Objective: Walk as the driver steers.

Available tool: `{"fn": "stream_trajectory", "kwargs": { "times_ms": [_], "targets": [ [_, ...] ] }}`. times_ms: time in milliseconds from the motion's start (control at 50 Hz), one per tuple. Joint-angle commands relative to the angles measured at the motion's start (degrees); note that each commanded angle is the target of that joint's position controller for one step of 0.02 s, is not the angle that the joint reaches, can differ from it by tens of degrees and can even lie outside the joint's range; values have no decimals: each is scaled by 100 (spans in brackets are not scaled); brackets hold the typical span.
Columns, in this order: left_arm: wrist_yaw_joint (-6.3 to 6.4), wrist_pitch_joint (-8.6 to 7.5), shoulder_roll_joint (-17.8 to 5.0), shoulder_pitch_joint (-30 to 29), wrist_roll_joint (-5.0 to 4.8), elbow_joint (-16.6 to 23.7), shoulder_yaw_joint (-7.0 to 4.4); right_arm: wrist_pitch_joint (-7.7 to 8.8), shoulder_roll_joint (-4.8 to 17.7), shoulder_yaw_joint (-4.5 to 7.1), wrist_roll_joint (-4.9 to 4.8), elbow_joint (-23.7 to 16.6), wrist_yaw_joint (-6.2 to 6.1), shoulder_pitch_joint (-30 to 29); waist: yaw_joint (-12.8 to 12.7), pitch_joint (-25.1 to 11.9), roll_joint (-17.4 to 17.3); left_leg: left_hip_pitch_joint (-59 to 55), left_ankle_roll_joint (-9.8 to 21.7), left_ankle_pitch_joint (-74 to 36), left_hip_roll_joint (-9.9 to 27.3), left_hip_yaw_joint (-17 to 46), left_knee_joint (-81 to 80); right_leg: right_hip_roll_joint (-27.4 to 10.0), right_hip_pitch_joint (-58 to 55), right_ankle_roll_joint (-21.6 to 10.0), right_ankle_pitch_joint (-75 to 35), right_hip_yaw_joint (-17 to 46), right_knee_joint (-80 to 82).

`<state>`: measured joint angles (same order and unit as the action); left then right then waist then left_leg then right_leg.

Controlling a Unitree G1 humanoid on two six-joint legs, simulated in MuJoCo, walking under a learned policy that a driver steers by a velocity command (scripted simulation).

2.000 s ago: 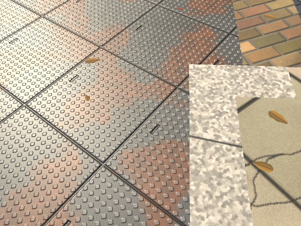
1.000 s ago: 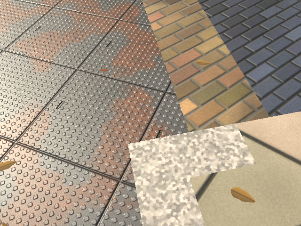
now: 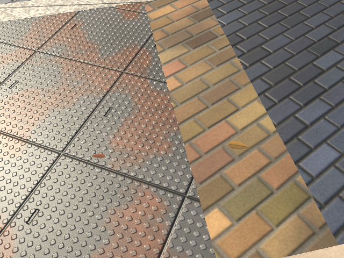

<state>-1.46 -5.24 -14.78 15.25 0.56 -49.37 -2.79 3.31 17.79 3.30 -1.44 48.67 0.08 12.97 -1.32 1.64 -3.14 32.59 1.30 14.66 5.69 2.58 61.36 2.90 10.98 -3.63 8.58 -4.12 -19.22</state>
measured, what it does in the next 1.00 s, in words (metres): walks ahead, turning left: left foot, then right foot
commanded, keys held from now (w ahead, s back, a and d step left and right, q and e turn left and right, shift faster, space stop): w+q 0.38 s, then q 0.52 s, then e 0.10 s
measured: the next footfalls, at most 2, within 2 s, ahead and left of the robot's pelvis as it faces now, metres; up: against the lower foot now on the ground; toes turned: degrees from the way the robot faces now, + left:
left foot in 0.34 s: +0.35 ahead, +0.16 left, +0.00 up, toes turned +13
right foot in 0.78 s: +0.59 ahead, +0.05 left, +0.00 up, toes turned +32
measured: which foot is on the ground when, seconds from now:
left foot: up 0.00-0.32, down 0.34-0.80, up 0.82-1.00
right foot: down 0.00-0.36, up 0.38-0.76, down 0.78-1.00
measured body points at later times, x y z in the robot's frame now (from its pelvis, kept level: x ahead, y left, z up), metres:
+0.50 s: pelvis +0.28 +0.08 -0.01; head +0.32 +0.09 +0.44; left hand +0.33 +0.37 -0.13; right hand +0.46 -0.16 -0.11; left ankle +0.31 +0.15 -0.74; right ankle +0.26 -0.10 -0.65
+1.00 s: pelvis +0.44 +0.08 -0.01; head +0.48 +0.09 +0.44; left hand +0.43 +0.39 -0.11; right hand +0.71 -0.09 -0.12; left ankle +0.34 +0.18 -0.68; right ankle +0.56 +0.03 -0.75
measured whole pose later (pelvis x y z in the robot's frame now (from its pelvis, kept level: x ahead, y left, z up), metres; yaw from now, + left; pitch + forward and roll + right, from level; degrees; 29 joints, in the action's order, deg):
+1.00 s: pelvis +0.44 +0.08 -0.01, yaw +33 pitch +1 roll +0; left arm 1.1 -0.8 -14.3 6.1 1.3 -42.6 -2.4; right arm -3.7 18.9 4.7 -0.5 38.6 -2.3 10.6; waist -0.8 3.6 -1.6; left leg 27.1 -4.1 28.1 -1.6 4.4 60.1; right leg 0.0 20.3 -1.5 6.5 -0.8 -25.3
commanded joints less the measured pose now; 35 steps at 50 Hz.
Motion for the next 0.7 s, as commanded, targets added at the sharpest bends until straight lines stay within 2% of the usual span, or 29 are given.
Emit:
{"fn": "stream_trajectory", "kwargs": {
  "times_ms": [20, 80, 120, 180, 220, 240, 280, 300, 320, 340, 360, 380, 400, 420, 440, 460, 480, 520, 560, 600, 640, 700],
  "targets": [
    [73, -161, -792, -183, 37, 227, -191, -50, 309, 96, 10, -272, -21, 100, 107, 15, 670, 675, -136, -749, 199, 445, -405, -1632, -324, -871, -945, 1008, 1281],
    [142, -144, -842, -200, 32, 151, -185, -4, 228, 90, 27, -372, 34, -239, 34, 74, 598, 640, -138, -1695, 62, 329, -1392, -1467, -429, -672, -1182, 374, 1352],
    [180, -134, -900, -107, 13, 80, -188, 15, 117, 42, 45, -500, 95, -609, -118, 162, 562, 455, -110, -2106, 6, 41, -1966, -1436, -470, -581, -1189, 64, 1436],
    [210, -52, -968, 228, -36, -120, -211, 19, 17, -15, 42, -759, 185, -1110, -329, 343, 459, 650, -4, -2113, -42, -127, -2475, -1630, -1071, -555, -1435, -156, 1318],
    [219, 53, -1004, 347, -74, -207, -235, 16, 28, -18, 37, -940, 261, -1325, -363, 397, 459, 876, 104, -1737, -96, -248, -2665, -1791, -1610, -514, -1878, -250, 1053],
    [230, 110, -1039, 343, -92, -221, -251, 14, 56, -8, 33, -1023, 305, -1370, -325, 386, 495, 887, 175, -1467, -149, -342, -2720, -1857, -1819, -470, -2305, -305, 859],
    [284, 207, -1192, 197, -113, -168, -300, -5, 201, 66, 34, -1111, 366, -1179, -100, 128, 689, 369, 369, -881, -433, -676, -2720, -1889, -2015, -343, -4106, -479, 200],
    [323, 258, -1261, 146, -114, -134, -324, -29, 329, 141, 39, -1080, 372, -851, 109, -129, 812, -120, 485, -585, -648, -852, -2657, -1865, -2040, -277, -5065, -561, -376],
    [357, 314, -1296, 65, -107, -98, -332, -46, 541, 270, 24, -939, 353, -157, 505, -512, 804, -1037, 648, -581, -873, -939, -2791, -1748, -1818, -166, -5471, -665, -1338],
    [388, 315, -1263, 3, -104, -21, -304, -71, 890, 461, 10, -719, 265, 805, 999, -999, 549, -2643, 907, -845, -829, -527, -3124, -1517, -868, 41, -4656, -725, -2728],
    [306, 185, -602, 472, 85, 216, -93, -109, 1512, 611, 2, -639, 143, 1251, 731, -1637, -765, -4882, 1739, -677, 611, 1972, -3154, -730, 1519, 379, -639, -668, -4856],
    [184, -78, -484, 420, 17, 325, 9, -48, 1412, 529, -2, -775, 161, 1216, 639, -2385, -884, -5813, 2519, 148, 1449, 4642, -4207, 140, 2938, 460, 2579, 560, -6034],
    [96, -254, -959, -294, -225, 470, -128, -10, 1025, 411, 82, -817, 156, 1014, 860, -1769, -409, -5397, 2135, -351, 1276, 3870, -4381, -252, 3490, 340, 2254, 1050, -6208],
    [88, -331, -969, -554, -278, 583, -119, 26, 845, 359, 105, -892, 143, 612, 677, -1091, -50, -4502, 1881, -1405, 1055, 2907, -4319, -498, 3426, 271, 1771, 962, -5830],
    [143, -318, -926, -561, -152, 520, -141, 33, 707, 315, 92, -985, 142, 204, 397, -657, 412, -3573, 1675, -2592, 788, 2167, -4282, -704, 3081, 335, 1521, 881, -5339],
    [198, -238, -975, -475, -20, 501, -194, 14, 589, 275, 125, -1081, 116, -44, 190, -464, 447, -2877, 1607, -3439, 636, 1718, -4343, -819, 2653, 422, 1368, 833, -5062],
    [209, -139, -960, -346, 2, 523, -208, -7, 613, 276, 170, -1142, 90, -134, 43, -447, 231, -2383, 1662, -3961, 561, 1553, -4384, -829, 2281, 531, 1362, 839, -4911],
    [243, -1, -762, -209, 28, 541, -182, -27, 695, 305, 154, -1164, 37, -185, -75, -459, 183, -1910, 1568, -4504, 291, 1093, -4395, -732, 2044, 724, 1080, 698, -4227],
    [284, 63, -621, -461, 40, 662, -138, -93, 849, 360, 100, -1145, -48, -88, -21, -552, 52, -1764, 1381, -4655, 39, 840, -4266, -501, 1966, 839, 501, 585, -3325],
    [266, 85, -551, -724, 31, 748, -98, -212, 875, 377, 36, -1137, -129, -15, 88, -783, -110, -1729, 1140, -4303, -140, 747, -4111, -314, 1634, 873, -284, 588, -2533],
    [219, 106, -577, -1070, -16, 870, -89, -314, 863, 377, 23, -1115, -187, 84, 241, -850, -245, -1792, 965, -3687, -146, 934, -4006, -183, 1466, 869, -768, 651, -1955],
    [172, 122, -739, -1321, -29, 998, -139, -410, 793, 361, 46, -1100, -229, 152, 301, -764, -332, -2096, 869, -2927, -19, 1518, -3696, -112, 1466, 818, -611, 892, -1402]
  ]
}}
Keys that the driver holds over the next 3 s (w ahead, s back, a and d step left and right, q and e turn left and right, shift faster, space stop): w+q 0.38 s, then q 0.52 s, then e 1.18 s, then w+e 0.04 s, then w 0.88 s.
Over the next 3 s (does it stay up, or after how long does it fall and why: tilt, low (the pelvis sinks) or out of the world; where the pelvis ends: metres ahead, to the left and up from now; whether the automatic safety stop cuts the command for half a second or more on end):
stays up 0.80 0.05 -0.01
